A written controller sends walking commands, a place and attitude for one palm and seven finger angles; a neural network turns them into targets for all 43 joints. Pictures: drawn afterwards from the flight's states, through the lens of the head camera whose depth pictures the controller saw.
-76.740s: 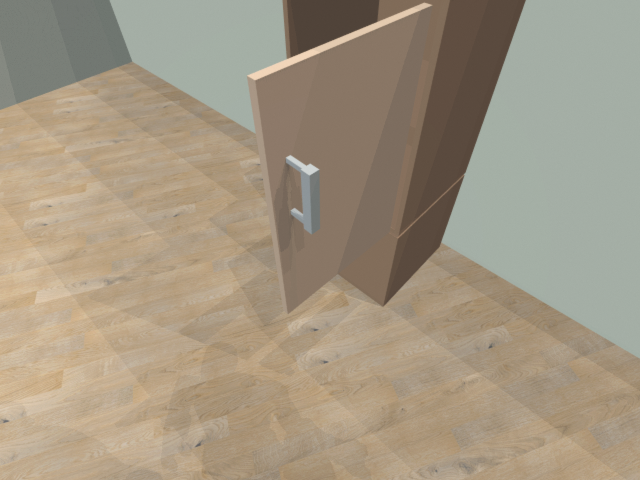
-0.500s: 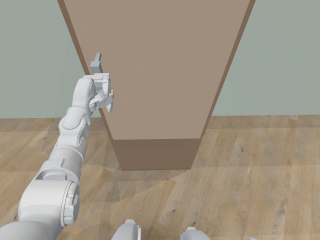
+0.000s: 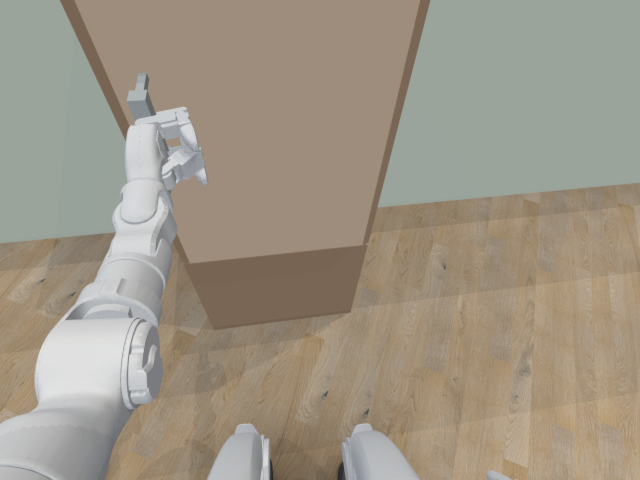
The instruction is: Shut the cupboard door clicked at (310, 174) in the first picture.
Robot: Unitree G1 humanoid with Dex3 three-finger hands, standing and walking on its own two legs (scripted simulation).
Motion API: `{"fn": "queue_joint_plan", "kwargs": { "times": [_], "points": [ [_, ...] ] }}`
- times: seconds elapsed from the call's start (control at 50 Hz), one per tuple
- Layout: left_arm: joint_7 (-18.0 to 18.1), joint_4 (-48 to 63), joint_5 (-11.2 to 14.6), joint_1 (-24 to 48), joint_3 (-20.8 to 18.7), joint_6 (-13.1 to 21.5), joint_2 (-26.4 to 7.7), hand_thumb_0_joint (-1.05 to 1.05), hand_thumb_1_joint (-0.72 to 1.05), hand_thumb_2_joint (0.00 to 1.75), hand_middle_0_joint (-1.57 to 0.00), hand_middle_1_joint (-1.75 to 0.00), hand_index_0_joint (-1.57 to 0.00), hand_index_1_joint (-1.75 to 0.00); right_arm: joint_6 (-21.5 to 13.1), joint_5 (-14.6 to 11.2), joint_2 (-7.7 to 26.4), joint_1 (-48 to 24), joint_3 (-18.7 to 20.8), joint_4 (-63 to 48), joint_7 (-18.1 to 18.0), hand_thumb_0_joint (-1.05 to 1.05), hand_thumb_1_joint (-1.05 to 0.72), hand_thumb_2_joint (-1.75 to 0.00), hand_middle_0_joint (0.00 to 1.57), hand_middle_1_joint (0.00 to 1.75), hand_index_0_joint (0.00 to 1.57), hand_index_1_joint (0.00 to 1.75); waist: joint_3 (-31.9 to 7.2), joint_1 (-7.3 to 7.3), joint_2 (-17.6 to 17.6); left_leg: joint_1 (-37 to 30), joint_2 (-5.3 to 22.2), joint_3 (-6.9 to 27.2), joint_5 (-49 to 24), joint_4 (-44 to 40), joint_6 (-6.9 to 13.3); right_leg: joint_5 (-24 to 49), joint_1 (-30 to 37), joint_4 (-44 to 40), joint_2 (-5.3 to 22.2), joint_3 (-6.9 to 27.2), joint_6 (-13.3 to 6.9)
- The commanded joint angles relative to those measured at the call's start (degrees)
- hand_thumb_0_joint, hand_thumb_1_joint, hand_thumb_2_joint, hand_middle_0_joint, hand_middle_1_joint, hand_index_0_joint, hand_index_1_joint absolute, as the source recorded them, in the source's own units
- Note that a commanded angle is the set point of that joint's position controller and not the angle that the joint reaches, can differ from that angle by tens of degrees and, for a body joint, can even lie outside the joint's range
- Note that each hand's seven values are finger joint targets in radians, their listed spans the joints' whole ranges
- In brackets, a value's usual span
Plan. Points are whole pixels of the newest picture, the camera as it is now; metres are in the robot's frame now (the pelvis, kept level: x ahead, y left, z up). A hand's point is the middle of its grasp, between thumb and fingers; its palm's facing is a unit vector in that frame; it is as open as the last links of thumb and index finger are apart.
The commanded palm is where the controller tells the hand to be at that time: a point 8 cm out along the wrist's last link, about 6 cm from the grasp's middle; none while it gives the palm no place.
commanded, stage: pull the fist back off the door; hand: left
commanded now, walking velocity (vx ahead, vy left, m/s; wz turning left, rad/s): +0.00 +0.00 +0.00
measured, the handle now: (155, 130) +0.56 +0.18 +0.11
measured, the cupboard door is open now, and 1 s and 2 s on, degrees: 0 0 0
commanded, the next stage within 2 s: draw the hand back to the body in 0.50 s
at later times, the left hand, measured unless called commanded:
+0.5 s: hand (194, 188) +0.45 +0.12 +0.11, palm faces +0.03 -1.00 +0.00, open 3.1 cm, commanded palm +0.42 +0.17 +0.11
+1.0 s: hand (142, 207) +0.39 +0.16 +0.15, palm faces +0.06 -1.00 -0.04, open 3.1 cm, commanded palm +0.36 +0.21 +0.16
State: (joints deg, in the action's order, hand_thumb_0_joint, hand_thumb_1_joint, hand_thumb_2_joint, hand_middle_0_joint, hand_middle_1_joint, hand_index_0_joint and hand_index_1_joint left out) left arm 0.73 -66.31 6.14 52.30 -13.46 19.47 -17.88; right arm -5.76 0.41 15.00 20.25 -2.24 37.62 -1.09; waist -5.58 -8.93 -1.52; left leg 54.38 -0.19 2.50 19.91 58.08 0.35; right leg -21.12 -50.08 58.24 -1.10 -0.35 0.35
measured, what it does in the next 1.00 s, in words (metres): shifts its weight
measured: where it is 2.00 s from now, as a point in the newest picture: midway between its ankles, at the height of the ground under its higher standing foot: outside the picture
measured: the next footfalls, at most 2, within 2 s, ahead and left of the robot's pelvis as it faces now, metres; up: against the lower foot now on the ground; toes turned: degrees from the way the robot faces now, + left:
none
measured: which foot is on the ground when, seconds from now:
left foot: down 0.00-1.00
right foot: down 0.00-1.00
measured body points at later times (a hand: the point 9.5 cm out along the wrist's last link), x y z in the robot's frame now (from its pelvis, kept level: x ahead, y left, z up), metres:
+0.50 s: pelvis +0.06 +0.01 +0.03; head +0.10 +0.00 +0.48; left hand +0.45 +0.18 +0.11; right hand +0.17 -0.25 -0.08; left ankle +0.12 +0.12 -0.66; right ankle +0.07 -0.12 -0.66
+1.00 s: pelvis +0.11 -0.01 +0.05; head +0.12 -0.03 +0.50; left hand +0.38 +0.21 +0.16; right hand +0.29 -0.23 -0.04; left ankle +0.12 +0.12 -0.66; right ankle +0.07 -0.12 -0.66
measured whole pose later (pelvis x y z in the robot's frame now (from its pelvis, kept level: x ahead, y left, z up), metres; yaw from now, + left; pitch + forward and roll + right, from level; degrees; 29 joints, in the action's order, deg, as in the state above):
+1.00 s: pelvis +0.11 -0.01 +0.05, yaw +0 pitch +5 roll +0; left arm -6.3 1.1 13.1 -7.2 -7.1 5.2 -11.5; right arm -2.7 -2.0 13.2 13.8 -2.0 29.9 -2.5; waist -5.9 1.1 -3.3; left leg 27.4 -0.6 2.9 22.3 44.7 -0.5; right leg -26.1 -22.8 43.9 -1.1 0.2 -0.5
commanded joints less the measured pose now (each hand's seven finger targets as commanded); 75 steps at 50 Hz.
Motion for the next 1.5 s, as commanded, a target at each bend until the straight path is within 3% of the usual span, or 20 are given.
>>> {"fn": "queue_joint_plan", "kwargs": {
  "times": [0.0,0.12,0.2,0.26,0.32,0.4,0.46,0.54,0.6,0.68,0.76,0.82,0.88,1.1,1.12,1.14,1.16,1.18,1.34,1.48],
  "points": [
    [0.3,13.67,-0.74,22.23,-2.97,4.75,-13.26,0.0,0.9,0.9,-1.3,-1.5,-1.3,-1.5,-1.05,-0.26,8.94,2.06,3.46,-6.96,-0.49,0.0,-0.9,-0.9,0.2,0.3,0.2,0.3,-18.66,1.44,1.3,-10.79,-0.52,-0.37,15.27,-10.08,1.17,-14.44,7.75,-13.36,-0.22,1.34,-0.61],
    [-0.34,23.16,1.58,15.45,-1.2,5.53,-8.48,0.0,0.9,0.9,-1.3,-1.5,-1.3,-1.5,-0.76,-0.87,8.76,1.51,4.63,-8.52,-0.33,0.0,-0.9,-0.9,0.2,0.3,0.2,0.3,-21.21,2.99,0.9,-16.78,-0.04,-0.44,14.5,-12.09,1.06,-12.51,9.98,-14.23,-0.75,0.59,-0.8],
    [0.34,27.97,1.98,10.89,0.52,4.41,-6.3,0.0,0.9,0.9,-1.3,-1.5,-1.3,-1.5,-0.51,-1.38,8.39,0.41,4.56,-8.7,-0.9,0.0,-0.9,-0.9,0.2,0.3,0.2,0.3,-16.62,3.08,2.26,-17.57,0.0,-0.7,14.77,-13.35,1.16,-12.89,10.7,-15.92,-0.84,0.47,-0.69],
    [1.19,34.95,2.35,6.71,0.07,4.75,-5.83,0.0,0.9,0.9,-1.3,-1.5,-1.3,-1.5,-0.62,-1.34,7.92,-0.73,4.64,-9.44,-1.17,0.0,-0.9,-0.9,0.2,0.3,0.2,0.3,-18.85,4.3,0.58,-21.07,0.05,-0.78,11.59,-14.1,1.25,-9.37,12.92,-15.88,-0.96,0.09,-0.88],
    [1.3,39.4,2.42,-0.63,3.69,4.76,-1.16,0.0,0.9,0.9,-1.3,-1.5,-1.3,-1.5,-0.87,-1.54,7.32,-2.5,4.42,-10.32,-0.83,0.0,-0.9,-0.9,0.2,0.3,0.2,0.3,-15.35,5.0,0.47,-22.98,0.18,-0.58,11.87,-15.47,1.05,-8.72,12.44,-16.35,-1.21,-0.71,-1.17],
    [1.29,45.26,2.43,-12.76,4.8,3.31,0.95,0.0,0.9,0.9,-1.3,-1.5,-1.3,-1.5,-0.75,-1.56,7.0,-3.5,4.43,-11.58,-0.53,0.0,-0.9,-0.9,0.2,0.3,0.2,0.3,-15.39,6.3,1.32,-26.21,0.61,-0.92,1.91,-15.38,1.07,0.23,15.43,-15.7,-1.36,-1.76,-1.52],
    [1.31,49.89,2.31,-13.22,6.42,2.0,2.01,0.0,0.9,0.9,-1.3,-1.5,-1.3,-1.5,-0.58,-1.61,6.65,-3.95,4.42,-11.6,-0.58,0.0,-0.9,-0.9,0.2,0.3,0.2,0.3,-14.99,5.58,0.93,-28.74,0.77,-0.87,-4.1,-14.44,1.01,6.12,15.88,-15.14,-1.27,-1.88,-1.36],
    [0.97,56.74,2.23,-19.56,7.6,1.2,3.28,0.0,0.9,0.9,-1.3,-1.5,-1.3,-1.5,-0.38,-1.35,6.11,-4.43,4.5,-12.39,-0.56,0.0,-0.9,-0.9,0.2,0.3,0.2,0.3,-18.88,6.66,0.55,-32.37,0.6,-1.18,-14.36,-12.89,0.81,16.07,19.68,-13.4,-1.09,-1.84,-1.55],
    [0.09,59.67,2.1,-22.73,9.87,0.0,5.51,0.0,0.9,0.9,-1.3,-1.5,-1.3,-1.5,0.08,-1.41,5.29,-5.21,4.33,-12.57,-0.25,0.0,-0.9,-0.9,0.2,0.3,0.2,0.3,-18.5,6.55,0.04,-33.54,0.62,-1.32,-19.37,-12.07,0.57,21.32,20.56,-12.8,-0.76,-1.86,-1.45],
    [-1.52,69.12,3.26,-34.41,7.72,-2.87,3.38,0.0,0.9,0.9,-1.3,-1.5,-1.3,-1.5,0.94,-1.85,4.55,-6.45,4.11,-15.01,-0.21,0.0,-0.9,-0.9,0.2,0.3,0.2,0.3,-20.45,8.96,-0.44,-35.67,0.29,-1.97,-25.29,-13.11,0.8,27.99,26.73,-13.7,-0.58,-1.56,-1.36],
    [-3.21,73.63,4.65,-39.71,6.08,-6.85,2.07,0.0,0.9,0.9,-1.3,-1.5,-1.3,-1.5,1.76,-2.39,4.12,-8.19,3.39,-15.92,-0.85,0.0,-0.9,-0.9,0.2,0.3,0.2,0.3,-14.95,8.59,1.71,-34.36,-0.01,-2.42,-23.3,-14.99,1.13,30.54,29.17,-15.99,-0.31,-1.52,-0.92],
    [-4.52,77.94,5.93,-44.23,4.93,-8.38,1.7,0.0,0.9,0.9,-1.3,-1.5,-1.3,-1.5,1.38,-2.45,4.04,-9.05,3.24,-16.41,-1.33,0.0,-0.9,-0.9,0.2,0.3,0.2,0.3,-15.06,8.92,2.12,-35.71,-0.19,-2.41,-22.74,-15.93,1.11,30.73,30.87,-17.03,-0.32,-1.69,-0.84],
    [-6.09,80.89,7.05,-46.05,4.67,-9.58,0.96,0.0,0.9,0.9,-1.3,-1.5,-1.3,-1.5,0.56,-2.56,4.16,-9.77,2.87,-16.43,-1.83,0.0,-0.9,-0.9,0.2,0.3,0.2,0.3,-12.9,8.3,1.94,-35.99,-0.52,-2.25,-20.49,-16.56,1.31,30.17,30.86,-18.3,-0.07,-1.58,-0.52],
    [-9.99,84.75,10.3,-51.23,-0.85,-13.39,-3.62,0.0,0.9,0.9,-1.16,-1.35,-1.16,-1.35,-2.55,-3.31,4.4,-12.75,1.91,-16.38,-3.48,0.0,-0.9,-0.9,0.2,0.3,0.2,0.3,-8.22,9.97,0.78,-36.55,-1.11,-1.94,-12.43,-20.62,1.32,19.27,31.14,-23.01,0.13,-1.17,-0.56],
    [-4.09,85.44,1.99,-49.49,-0.73,-13.29,-10.71,0.0,0.9,0.9,-1.13,-1.32,-1.13,-1.32,-1.6,-2.5,3.59,-14.35,2.03,-15.43,-4.4,0.0,-0.9,-0.9,0.2,0.3,0.2,0.3,-3.71,10.87,0.88,-36.06,-1.33,-1.96,-10.81,-22.56,1.72,17.73,30.41,-27.55,2.28,2.05,-0.35],
    [-1.27,83.56,1.46,-51.61,-1.04,-13.96,-8.75,0.0,0.9,0.9,-1.11,-1.29,-1.11,-1.29,-1.07,-2.16,3.45,-14.25,1.85,-14.91,-4.77,0.0,-0.9,-0.9,0.2,0.3,0.2,0.3,-1.39,10.37,3.84,-35.64,-1.18,-1.88,-9.31,-23.57,1.82,14.83,30.69,-29.04,2.44,1.9,-0.16],
    [0.06,85.38,0.41,-52.2,1.62,-14.1,-6.17,0.0,0.9,0.9,-1.08,-1.26,-1.08,-1.26,-0.69,-2.1,3.08,-15.11,1.71,-15.05,-4.83,0.0,-0.9,-0.9,0.2,0.3,0.2,0.3,-2.27,10.26,1.88,-38.06,-1.06,-2.07,-8.98,-24.68,1.98,13.04,31.62,-29.26,2.33,1.55,-0.36],
    [1.29,85.92,-0.28,-53.74,0.88,-14.22,-6.96,0.0,0.9,0.9,-1.05,-1.23,-1.05,-1.23,-0.45,-2.02,3.16,-15.22,1.62,-14.96,-4.98,0.0,-0.9,-0.9,0.2,0.3,0.2,0.3,-2.3,10.48,1.79,-39.51,-0.88,-2.13,-9.53,-25.3,2.1,13.0,32.09,-29.85,2.04,1.11,-0.47],
    [4.74,89.11,-1.95,-59.27,-3.28,-13.63,-10.18,0.0,0.9,0.9,-0.83,-0.99,-0.83,-0.99,-0.51,-1.54,3.27,-17.63,1.33,-13.36,-5.33,0.0,-0.9,-0.9,0.2,0.3,0.2,0.3,0.73,11.38,0.4,-44.45,-0.34,-2.59,-8.23,-31.01,2.04,7.6,35.1,-35.68,1.54,0.52,-0.7],
    [5.26,93.06,-2.22,-62.65,-4.84,-12.65,-9.86,0.0,0.9,0.9,-0.64,-0.78,-0.64,-0.78,-1.91,-1.35,3.05,-17.76,1.45,-12.4,-5.03,0.0,-0.9,-0.9,0.2,0.3,0.2,0.3,1.25,11.68,-0.95,-47.56,0.17,-2.16,-10.4,-34.31,1.68,9.64,37.82,-36.37,1.28,-0.54,-0.91]
  ]
}}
